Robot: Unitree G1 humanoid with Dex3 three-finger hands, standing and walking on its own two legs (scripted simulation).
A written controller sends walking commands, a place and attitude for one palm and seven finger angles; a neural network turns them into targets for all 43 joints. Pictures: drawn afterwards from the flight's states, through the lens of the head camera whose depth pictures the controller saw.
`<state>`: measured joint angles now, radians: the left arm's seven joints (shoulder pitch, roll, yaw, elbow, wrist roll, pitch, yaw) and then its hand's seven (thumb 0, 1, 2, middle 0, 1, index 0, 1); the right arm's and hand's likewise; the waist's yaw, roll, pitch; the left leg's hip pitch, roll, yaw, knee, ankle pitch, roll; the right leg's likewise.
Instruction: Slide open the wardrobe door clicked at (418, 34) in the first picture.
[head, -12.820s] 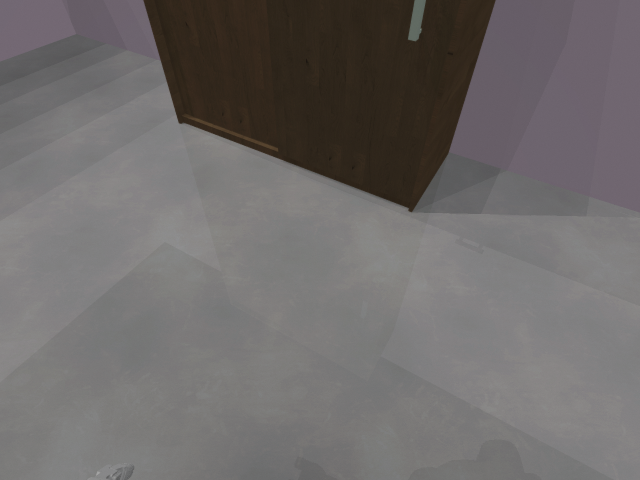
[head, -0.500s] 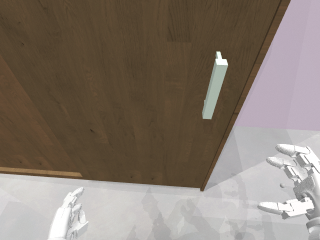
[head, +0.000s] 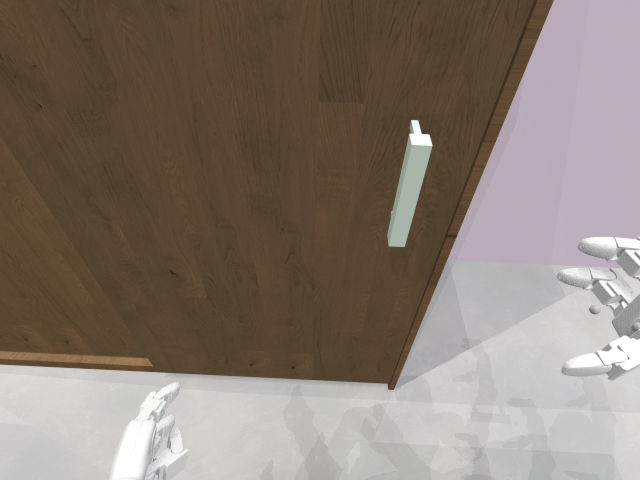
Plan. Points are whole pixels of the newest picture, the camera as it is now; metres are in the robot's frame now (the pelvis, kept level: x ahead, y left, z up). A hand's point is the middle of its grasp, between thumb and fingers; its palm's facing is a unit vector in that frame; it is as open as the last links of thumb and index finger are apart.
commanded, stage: raise the hand with hooked fingers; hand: right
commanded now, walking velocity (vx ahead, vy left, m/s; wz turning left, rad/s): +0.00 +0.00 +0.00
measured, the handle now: (405, 186) +0.52 -0.11 +0.10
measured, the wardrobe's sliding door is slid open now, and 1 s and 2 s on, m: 0.00 0.00 0.00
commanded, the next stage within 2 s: move the hooked fingers beside the handle in 0.42 s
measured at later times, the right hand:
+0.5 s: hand (565, 311) +0.28 -0.25 +0.13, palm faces +0.09 +1.00 -0.05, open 14.0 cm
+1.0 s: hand (521, 269) +0.34 -0.23 +0.12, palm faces +0.05 +1.00 -0.03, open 14.0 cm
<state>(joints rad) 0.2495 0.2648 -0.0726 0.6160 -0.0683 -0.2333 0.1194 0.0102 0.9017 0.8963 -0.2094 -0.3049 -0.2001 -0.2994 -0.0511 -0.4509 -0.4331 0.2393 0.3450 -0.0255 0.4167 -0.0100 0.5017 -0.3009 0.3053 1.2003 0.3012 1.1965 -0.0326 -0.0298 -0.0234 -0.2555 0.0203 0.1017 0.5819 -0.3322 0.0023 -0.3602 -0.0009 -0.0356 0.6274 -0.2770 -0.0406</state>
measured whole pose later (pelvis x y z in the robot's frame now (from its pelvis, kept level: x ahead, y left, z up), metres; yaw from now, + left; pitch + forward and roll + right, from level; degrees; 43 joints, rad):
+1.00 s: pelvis +0.01 +0.03 +0.00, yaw +1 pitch +2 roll +0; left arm 0.28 0.28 -0.04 0.63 -0.08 -0.20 0.11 0.01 0.90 0.90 -0.21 -0.30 -0.20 -0.30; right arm -0.21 -0.42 -0.40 0.44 0.30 -0.07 0.37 -0.01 0.50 -0.30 0.31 1.20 0.30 1.20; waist 0.01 -0.03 -0.04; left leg -0.30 0.00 0.09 0.62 -0.35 0.03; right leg -0.38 -0.03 -0.05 0.62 -0.28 -0.01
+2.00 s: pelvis +0.01 +0.02 -0.01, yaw +2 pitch +7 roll +0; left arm 0.34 0.28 -0.02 0.66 -0.06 -0.04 0.07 0.01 0.91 0.90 -0.21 -0.30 -0.20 -0.30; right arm -0.59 -0.40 -0.33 0.83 0.20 -0.20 0.21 -0.01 0.50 -0.30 0.31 1.20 0.30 1.20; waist 0.07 -0.01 -0.05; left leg -0.40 0.00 0.07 0.65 -0.36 0.02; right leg -0.48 -0.03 -0.06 0.67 -0.30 -0.02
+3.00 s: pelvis +0.01 +0.00 -0.01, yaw +3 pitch +8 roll +1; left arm 0.36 0.26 -0.03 0.63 -0.06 -0.01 0.05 0.01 0.91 0.90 -0.21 -0.30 -0.20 -0.30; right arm -0.57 -0.39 -0.32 0.80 0.20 -0.22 0.20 -0.01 0.50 -0.30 0.30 1.20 0.30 1.20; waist 0.07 -0.01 -0.07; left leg -0.44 0.00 0.06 0.68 -0.37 0.01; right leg -0.52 -0.03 -0.07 0.72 -0.33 -0.04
